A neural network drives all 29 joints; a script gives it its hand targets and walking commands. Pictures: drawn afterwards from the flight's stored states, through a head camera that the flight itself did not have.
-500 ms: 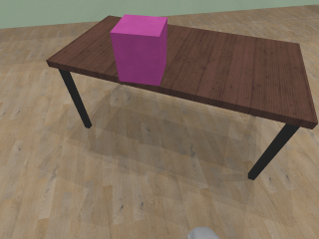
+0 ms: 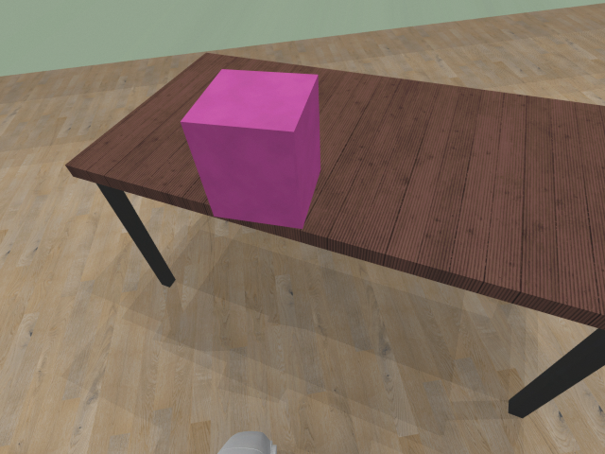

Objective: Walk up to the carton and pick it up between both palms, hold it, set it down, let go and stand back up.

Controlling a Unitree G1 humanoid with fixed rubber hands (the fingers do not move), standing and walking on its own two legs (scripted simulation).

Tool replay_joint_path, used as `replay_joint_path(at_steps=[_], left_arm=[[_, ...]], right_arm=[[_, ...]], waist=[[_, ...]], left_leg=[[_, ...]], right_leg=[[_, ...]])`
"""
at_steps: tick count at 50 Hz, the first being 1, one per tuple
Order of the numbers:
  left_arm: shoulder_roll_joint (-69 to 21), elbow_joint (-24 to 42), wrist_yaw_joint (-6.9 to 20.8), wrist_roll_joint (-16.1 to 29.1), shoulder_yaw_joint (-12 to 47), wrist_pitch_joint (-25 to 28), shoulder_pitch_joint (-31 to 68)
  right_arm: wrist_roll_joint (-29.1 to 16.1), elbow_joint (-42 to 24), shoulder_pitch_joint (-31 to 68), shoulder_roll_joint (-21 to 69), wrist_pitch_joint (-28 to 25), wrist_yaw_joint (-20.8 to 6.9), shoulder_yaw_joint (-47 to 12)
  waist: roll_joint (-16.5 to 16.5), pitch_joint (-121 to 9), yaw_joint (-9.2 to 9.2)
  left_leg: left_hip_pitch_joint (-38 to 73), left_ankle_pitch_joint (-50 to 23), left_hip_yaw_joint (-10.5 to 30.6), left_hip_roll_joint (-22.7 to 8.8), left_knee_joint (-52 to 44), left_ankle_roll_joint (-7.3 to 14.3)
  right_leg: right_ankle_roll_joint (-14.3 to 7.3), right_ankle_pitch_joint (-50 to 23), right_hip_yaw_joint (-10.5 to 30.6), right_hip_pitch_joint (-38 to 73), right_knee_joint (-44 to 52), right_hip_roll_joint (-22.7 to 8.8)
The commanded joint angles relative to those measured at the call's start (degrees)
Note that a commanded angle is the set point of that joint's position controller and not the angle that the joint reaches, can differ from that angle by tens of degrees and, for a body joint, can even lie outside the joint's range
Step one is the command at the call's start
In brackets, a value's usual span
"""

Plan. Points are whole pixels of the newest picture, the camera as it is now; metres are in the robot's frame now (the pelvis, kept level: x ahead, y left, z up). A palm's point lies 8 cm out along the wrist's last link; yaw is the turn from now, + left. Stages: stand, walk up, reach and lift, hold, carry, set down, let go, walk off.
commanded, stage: walk up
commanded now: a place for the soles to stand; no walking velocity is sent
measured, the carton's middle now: (262, 150) +0.69 +0.13 +0.00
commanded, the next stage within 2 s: none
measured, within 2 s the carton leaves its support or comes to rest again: neither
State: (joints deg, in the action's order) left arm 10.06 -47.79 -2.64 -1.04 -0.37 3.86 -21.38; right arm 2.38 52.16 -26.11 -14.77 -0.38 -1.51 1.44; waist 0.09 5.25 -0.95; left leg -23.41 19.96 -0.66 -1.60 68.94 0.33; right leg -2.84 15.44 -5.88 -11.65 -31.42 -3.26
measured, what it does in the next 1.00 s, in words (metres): walks ahead: left foot, then right foot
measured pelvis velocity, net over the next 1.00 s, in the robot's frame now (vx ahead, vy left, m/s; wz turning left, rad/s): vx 0.20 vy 0.11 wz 0.07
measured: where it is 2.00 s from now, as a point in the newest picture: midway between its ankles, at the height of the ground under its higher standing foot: (262, 445)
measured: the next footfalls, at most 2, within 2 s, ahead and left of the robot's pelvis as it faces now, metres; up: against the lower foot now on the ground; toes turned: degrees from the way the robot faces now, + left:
left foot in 0.32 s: +0.25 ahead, +0.23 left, +0.00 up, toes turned +7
right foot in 0.80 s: +0.28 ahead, +0.02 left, +0.00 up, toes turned +1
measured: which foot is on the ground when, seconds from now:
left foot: up 0.00-0.30, down 0.32-1.00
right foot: down 0.00-0.32, up 0.34-0.78, down 0.80-1.00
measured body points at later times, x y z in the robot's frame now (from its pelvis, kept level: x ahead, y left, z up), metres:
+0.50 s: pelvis +0.18 +0.11 +0.00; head +0.19 +0.12 +0.45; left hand +0.19 +0.36 -0.14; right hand +0.23 -0.14 -0.14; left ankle +0.24 +0.18 -0.74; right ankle +0.13 -0.03 -0.64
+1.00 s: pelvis +0.20 +0.11 -0.01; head +0.22 +0.09 +0.44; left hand +0.28 +0.35 -0.14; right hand +0.28 -0.13 -0.15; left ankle +0.21 +0.23 -0.74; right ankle +0.24 +0.02 -0.74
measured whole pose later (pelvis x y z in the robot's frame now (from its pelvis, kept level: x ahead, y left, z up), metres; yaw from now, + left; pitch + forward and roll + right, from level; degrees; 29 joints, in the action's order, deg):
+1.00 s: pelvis +0.20 +0.11 -0.01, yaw +4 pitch -2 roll +1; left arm 11.7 -50.8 -1.6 0.3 1.9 -0.1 -10.5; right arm 1.0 50.0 -14.0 -13.7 1.5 0.9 -1.8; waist -0.7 3.7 1.2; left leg -14.7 14.5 -3.4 -0.1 31.6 0.9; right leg -3.1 14.9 -3.7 -17.7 -34.1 -0.4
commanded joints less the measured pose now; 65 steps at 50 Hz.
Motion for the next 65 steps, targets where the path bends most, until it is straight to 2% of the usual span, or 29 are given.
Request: replay_joint_path(at_steps=[1,5,7,10,12,13,14,15,16,17,18,19,21,25,28,32,35,38,39,41,42,43,45,49,50,51,53,60,65], left_arm=[[5.5,-0.1,0.9,-0.8,-1.66,1.91,-6.23],[6.22,-0.53,1.41,-0.76,-1.54,2.53,-8.91],[6.7,-0.5,1.7,-1.67,-1.4,2.7,-10.53],[9.99,-0.03,1.44,-3.27,-2.07,2.35,-10.76],[12.2,0.49,1.19,-3.51,-2.34,1.61,-8.87],[12.45,0.79,1.2,-3.44,-2.24,1.07,-7.62],[11.27,0.69,1.35,-3.44,-1.65,0.52,-8.37],[7.83,0.59,1.62,-3.03,-0.38,0.08,-12.43],[4.69,1.38,1.79,-2.35,0.62,-0.5,-15.84],[6.05,2.45,1.47,-1.06,0.14,-1.6,-16.62],[7.81,3.11,1.37,-0.84,-0.3,-2.16,-12.92],[8.04,3.93,1.58,-0.99,-0.33,-2.07,-8.84],[6.7,4.15,2.19,-1.11,0.04,-1.47,-5.88],[4.61,2.03,2.22,-1.64,0.46,-1.65,-6.47],[4.18,2.11,1.29,-0.95,0.54,-3.02,-4.04],[5.71,2.85,-0.6,-0.29,0.43,-4.15,2.75],[6.31,2.59,-1.12,0.0,0.28,-4.67,4.82],[6.9,1.93,-0.83,-0.09,0.12,-4.45,4.86],[7.83,1.67,-0.64,-0.26,-0.03,-4.06,5.04],[10.6,0.87,-0.18,0.2,-0.74,-3.47,5.67],[11.6,0.68,0.04,1.13,-0.91,-3.29,7.87],[11.02,0.56,0.31,1.4,-0.73,-3.04,9.8],[10.23,0.46,0.61,1.43,-0.01,-2.86,10.77],[9.35,-1.2,1.58,1.33,1.0,-3.01,10.13],[9.19,-2.11,1.9,1.43,1.17,-2.99,8.05],[9.97,-2.75,2.07,2.24,0.91,-2.98,7.23],[10.21,-3.32,1.76,2.03,0.84,-3.87,11.12],[9.6,-6.74,2.26,1.17,1.34,-3.69,6.83],[9.27,-8.52,2.1,0.81,1.63,-2.94,5.1]], right_arm=[[0.43,-0.55,-6.57,2.13,-0.8,-1.01,-0.37],[0.75,-3.83,3.32,1.33,-0.48,-1.04,-0.81],[1.12,-5.2,8.02,0.43,-0.93,-1.02,-1.05],[1.64,-5.68,10.13,-0.93,-1.42,-0.97,-0.72],[1.85,-5.03,7.3,-2.03,-1.3,-0.78,-0.19],[1.85,-3.69,3.46,-3.01,-1.45,-0.64,0.46],[1.87,-1.31,-2.63,-4.73,-1.75,-0.36,1.5],[1.56,-0.08,-7.53,-8.25,-1.98,0.05,2.97],[0.3,-0.4,-9.58,-11.44,-1.62,0.68,4.0],[-1.96,-1.54,-7.57,-12.71,-0.84,1.39,3.98],[-3.5,-2.88,-4.24,-11.07,-0.14,1.95,3.69],[-3.68,-3.83,-1.52,-8.72,0.16,2.26,3.02],[-2.57,-4.78,1.29,-5.79,-0.31,2.6,1.94],[-1.72,-3.73,1.5,-1.69,-1.71,2.34,0.76],[-1.52,-5.55,4.47,-3.89,-1.53,2.8,0.92],[-1.02,-7.23,5.67,-5.55,0.28,2.82,0.73],[-0.83,-7.26,5.11,-7.08,1.55,3.07,0.64],[-1.53,-6.78,6.76,-7.73,2.26,3.14,0.1],[-1.86,-6.26,6.01,-6.3,2.09,2.98,-0.63],[-1.83,-5.3,3.57,-2.37,1.64,2.91,-2.31],[-1.4,-5.32,4.78,-1.95,2.0,3.32,-2.39],[-0.96,-5.17,6.34,-2.76,2.13,3.48,-2.07],[-1.0,-5.0,8.64,-4.36,1.88,2.99,-1.81],[-1.59,-2.6,8.18,-3.53,-0.08,2.19,-2.62],[-1.59,-2.44,9.68,-3.8,-0.39,2.15,-2.75],[-1.67,-2.13,9.02,-2.89,-0.45,2.23,-2.67],[-2.54,-0.47,6.83,-2.43,-0.53,1.88,-3.07],[-2.77,1.48,8.43,-5.76,-0.91,2.27,-2.36],[-2.85,2.52,8.94,-6.01,-0.99,2.46,-2.2]], waist=[[7.74,1.99,3.4],[9.26,4.27,1.49],[8.6,4.55,-0.09],[8.07,2.61,-0.5],[6.13,2.05,1.2],[3.76,0.6,3.6],[-1.92,-2.58,5.97],[-10.56,-8.3,6.8],[-18.99,-10.86,6.64],[-16.65,-10.6,6.06],[-13.01,-6.77,6.31],[-9.9,-2.26,5.74],[-5.74,1.45,3.94],[-1.34,-0.86,1.0],[-3.47,-2.2,-0.08],[-7.96,-2.94,1.97],[-7.77,-4.67,2.69],[-3.93,-4.98,1.13],[-0.63,-5.97,1.15],[7.85,-7.69,2.0],[8.72,-5.91,2.15],[9.11,-5.03,2.21],[7.73,-3.47,1.97],[3.13,-7.89,2.33],[2.07,-8.96,0.96],[3.91,-9.02,0.75],[4.46,-4.38,2.29],[-3.0,0.27,0.13],[-2.3,-1.75,-0.23]], left_leg=[[-5.15,-10.21,0.33,-0.69,-2.23,-0.9],[-9.76,-16.35,-1.66,-2.87,-12.96,-2.15],[-10.67,-17.16,-1.86,-4.16,-21.6,-2.3],[-7.0,-13.37,-1.91,-4.95,-29.54,-1.67],[0.28,-11.25,-1.15,-4.56,-33.17,0.64],[6.83,-12.51,-1.49,-3.57,-37.11,1.86],[15.47,-13.61,-0.81,-2.07,-39.56,2.58],[24.08,-17.68,4.05,-5.15,-38.95,3.62],[29.75,-16.04,20.12,-13.64,-42.7,7.49],[29.05,-5.79,31.73,-18.94,-49.86,12.39],[23.08,5.14,33.21,-18.79,-55.32,12.68],[18.13,5.06,28.0,-16.83,-56.55,10.5],[11.89,-5.61,17.53,-13.65,-55.14,7.09],[7.54,-30.1,7.57,-10.04,-51.54,6.77],[6.6,-43.64,2.97,-9.08,-47.99,6.26],[8.92,-47.91,4.28,-9.32,-44.03,5.2],[10.42,-40.76,8.04,-11.7,-43.75,4.96],[6.28,-23.43,9.91,-12.09,-44.6,3.77],[4.19,-17.34,9.04,-10.84,-43.51,2.57],[3.44,-2.64,2.31,-3.17,-35.46,-0.67],[8.04,1.83,0.3,-0.88,-32.27,-0.81],[11.11,3.05,1.06,-0.54,-31.03,0.1],[10.61,0.62,1.42,0.09,-34.35,1.51],[13.51,-12.51,2.77,-2.74,-41.87,2.43],[14.57,-11.41,3.39,-3.02,-42.11,2.62],[16.36,-6.58,3.56,-3.5,-41.68,2.31],[10.72,-2.62,3.18,-3.2,-44.35,2.1],[2.6,7.77,7.41,-6.13,-52.05,2.57],[3.17,7.68,7.59,-6.86,-53.33,2.91]], right_leg=[[-0.73,-17.62,4.32,-1.76,15.0,-7.26],[-3.45,-21.14,2.25,-1.07,14.5,-7.99],[-5.03,-23.94,2.88,2.5,12.89,-9.57],[-6.8,-23.16,4.44,6.78,12.09,-14.0],[-6.69,-18.07,5.48,5.77,9.75,-16.28],[-5.72,-16.7,4.19,3.79,4.51,-15.3],[-4.2,-15.74,1.15,1.42,-6.18,-11.64],[-2.04,-7.51,-2.18,-2.89,-19.57,-6.13],[0.03,14.55,-1.89,-11.68,-33.06,1.33],[0.77,20.78,1.24,-17.13,-39.98,3.41],[0.9,19.03,3.4,-18.66,-43.71,1.37],[0.57,15.72,5.21,-19.61,-44.81,0.37],[0.68,10.03,7.5,-17.9,-38.31,-1.63],[1.33,5.72,6.65,-10.81,-32.93,0.27],[2.35,3.15,4.72,-8.96,-26.45,0.91],[2.82,1.03,2.79,-8.13,-17.29,1.7],[2.02,1.39,3.16,-6.07,-11.18,2.08],[0.31,-4.18,4.97,0.43,0.52,1.32],[-0.85,-7.71,8.65,3.77,2.25,-1.5],[-6.22,-15.94,21.25,3.35,6.5,-12.67],[-9.88,-18.58,22.38,-4.63,8.53,-16.37],[-10.25,-17.01,21.77,-8.68,10.28,-15.57],[-7.77,-15.57,19.23,-8.93,11.5,-12.32],[-2.91,-13.07,13.94,-3.7,8.24,-6.66],[-2.02,-9.12,13.94,-4.06,9.26,-5.63],[-1.11,-1.08,14.16,-6.79,12.44,-5.91],[-0.67,8.6,13.83,-6.11,14.1,-4.97],[0.16,6.82,11.42,-4.44,9.8,-2.17],[0.68,3.86,10.52,-2.48,8.55,-1.3]])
